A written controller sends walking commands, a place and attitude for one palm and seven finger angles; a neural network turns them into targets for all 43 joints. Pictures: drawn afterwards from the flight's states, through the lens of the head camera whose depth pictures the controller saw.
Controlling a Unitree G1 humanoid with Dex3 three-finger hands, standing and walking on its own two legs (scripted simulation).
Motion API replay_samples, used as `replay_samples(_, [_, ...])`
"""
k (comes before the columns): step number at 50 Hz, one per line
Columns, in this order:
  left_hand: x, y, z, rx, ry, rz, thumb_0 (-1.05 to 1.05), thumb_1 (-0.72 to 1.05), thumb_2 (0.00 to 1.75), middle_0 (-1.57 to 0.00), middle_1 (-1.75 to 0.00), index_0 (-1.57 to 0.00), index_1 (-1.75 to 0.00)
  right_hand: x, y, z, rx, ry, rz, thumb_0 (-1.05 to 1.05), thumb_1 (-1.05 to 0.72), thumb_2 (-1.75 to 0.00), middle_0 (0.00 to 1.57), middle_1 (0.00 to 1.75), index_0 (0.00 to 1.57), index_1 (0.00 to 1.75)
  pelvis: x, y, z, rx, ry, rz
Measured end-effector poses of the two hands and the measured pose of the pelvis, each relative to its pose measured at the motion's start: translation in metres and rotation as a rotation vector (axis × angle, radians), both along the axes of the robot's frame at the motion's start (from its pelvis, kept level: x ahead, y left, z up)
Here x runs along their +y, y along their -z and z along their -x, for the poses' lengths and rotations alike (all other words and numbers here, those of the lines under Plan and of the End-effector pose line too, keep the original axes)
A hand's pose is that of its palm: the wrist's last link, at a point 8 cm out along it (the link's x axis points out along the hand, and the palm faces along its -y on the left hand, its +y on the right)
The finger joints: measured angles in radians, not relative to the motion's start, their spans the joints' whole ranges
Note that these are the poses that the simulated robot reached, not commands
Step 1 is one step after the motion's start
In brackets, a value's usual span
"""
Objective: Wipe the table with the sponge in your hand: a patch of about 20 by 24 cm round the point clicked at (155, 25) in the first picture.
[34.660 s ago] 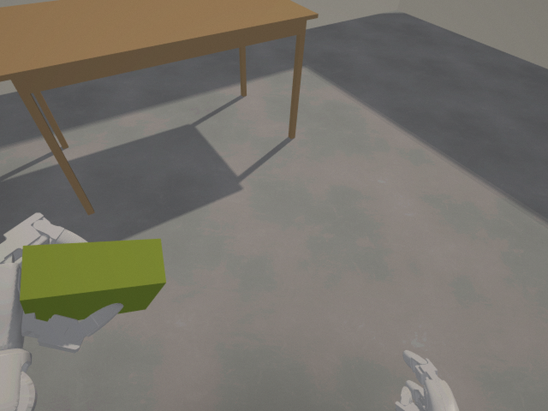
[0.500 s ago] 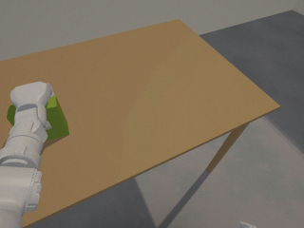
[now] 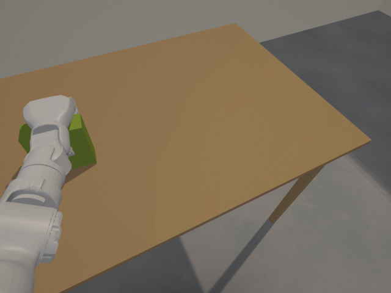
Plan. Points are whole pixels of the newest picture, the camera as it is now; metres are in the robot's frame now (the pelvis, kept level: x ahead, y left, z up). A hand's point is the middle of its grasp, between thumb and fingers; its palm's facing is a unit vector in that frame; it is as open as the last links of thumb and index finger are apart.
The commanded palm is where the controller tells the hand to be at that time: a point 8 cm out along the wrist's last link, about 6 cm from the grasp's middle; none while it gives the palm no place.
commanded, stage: slide across to the middle lane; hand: left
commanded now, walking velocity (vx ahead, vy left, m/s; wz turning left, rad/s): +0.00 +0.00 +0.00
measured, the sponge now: (65, 151) +0.42 +0.32 +0.01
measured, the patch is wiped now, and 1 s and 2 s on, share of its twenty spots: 0.60 0.70 0.75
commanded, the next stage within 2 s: wipe back along the middle lane in 0.40 s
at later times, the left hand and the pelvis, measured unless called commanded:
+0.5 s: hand (89, 126) +0.46 +0.25 +0.06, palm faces -0.08 +0.00 -1.00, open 9.6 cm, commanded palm +0.44 +0.23 +0.11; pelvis +0.02 -0.02 +0.00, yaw +1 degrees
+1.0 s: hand (97, 140) +0.42 +0.22 +0.06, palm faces -0.04 -0.02 -1.00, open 9.6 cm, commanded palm +0.39 +0.21 +0.09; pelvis +0.01 -0.02 +0.01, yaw +0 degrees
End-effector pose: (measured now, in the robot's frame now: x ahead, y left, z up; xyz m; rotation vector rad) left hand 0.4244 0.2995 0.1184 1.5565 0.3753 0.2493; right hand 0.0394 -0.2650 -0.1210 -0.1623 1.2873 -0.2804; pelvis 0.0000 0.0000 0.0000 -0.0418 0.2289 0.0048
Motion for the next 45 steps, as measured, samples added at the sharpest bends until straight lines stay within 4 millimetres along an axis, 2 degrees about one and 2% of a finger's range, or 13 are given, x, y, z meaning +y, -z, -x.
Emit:
replay_samples(13, [-0.028, 0.001, -0.007, 0.01, -0.013, -0.007, 0.01, -0.49, 1.08, -0.79, -1.42, -0.79, -1.43, 0.005, -0.002, -0.056, -0.099, -0.059, -0.035, 0.0, -0.9, -0.9, 0.2, 0.3, 0.2, 0.3, -0.006, -0.003, -0.009, -0.019, -0.01, -0.007])
replay_samples(19, [-0.044, 0.001, -0.012, 0.01, 0.002, 0.008, 0.0, -0.49, 1.08, -0.79, -1.42, -0.79, -1.43, 0.001, -0.005, -0.072, -0.117, -0.075, -0.032, 0.0, -0.9, -0.9, 0.2, 0.3, 0.2, 0.3, -0.012, -0.004, -0.013, -0.019, -0.01, -0.01])
replay_samples(24, [-0.055, 0.001, -0.016, 0.006, 0.002, -0.004, 0.0, -0.49, 1.08, -0.79, -1.42, -0.79, -1.43, -0.006, -0.006, -0.074, -0.114, -0.07, -0.025, 0.0, -0.9, -0.9, 0.2, 0.3, 0.2, 0.3, -0.016, -0.004, -0.015, -0.02, -0.009, -0.012])
replay_samples(30, [-0.064, 0.002, -0.016, -0.003, -0.009, 0.011, 0.0, -0.49, 1.07, -0.79, -1.42, -0.79, -1.43, -0.014, -0.005, -0.066, -0.096, -0.049, -0.024, 0.0, -0.9, -0.9, 0.2, 0.3, 0.2, 0.3, -0.02, -0.005, -0.016, -0.022, 0.004, -0.014])
replay_samples(38, [-0.072, 0.004, -0.001, -0.026, -0.009, 0.021, 0.0, -0.46, 1.06, -0.77, -1.43, -0.77, -1.45, -0.018, -0.007, -0.059, -0.092, -0.025, -0.035, 0.0, -0.9, -0.9, 0.2, 0.3, 0.2, 0.3, -0.022, -0.007, -0.016, -0.046, 0.019, -0.017])
replay_samples(45, [-0.077, 0.004, 0.015, -0.041, -0.011, 0.025, -0.01, -0.45, 1.05, -0.75, -1.44, -0.75, -1.46, -0.015, -0.012, -0.07, -0.139, -0.04, -0.039, 0.0, -0.9, -0.9, 0.2, 0.3, 0.2, 0.3, -0.021, -0.008, -0.011, -0.071, 0.016, -0.02])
